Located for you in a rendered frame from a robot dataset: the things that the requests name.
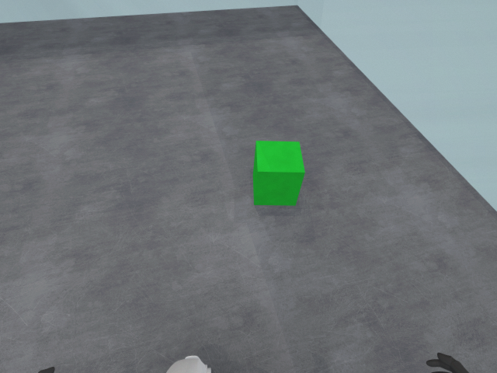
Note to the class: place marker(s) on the right robot hand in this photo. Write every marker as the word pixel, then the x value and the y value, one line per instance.
pixel 448 363

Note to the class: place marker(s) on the carton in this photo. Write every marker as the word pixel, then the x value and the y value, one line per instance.
pixel 278 172

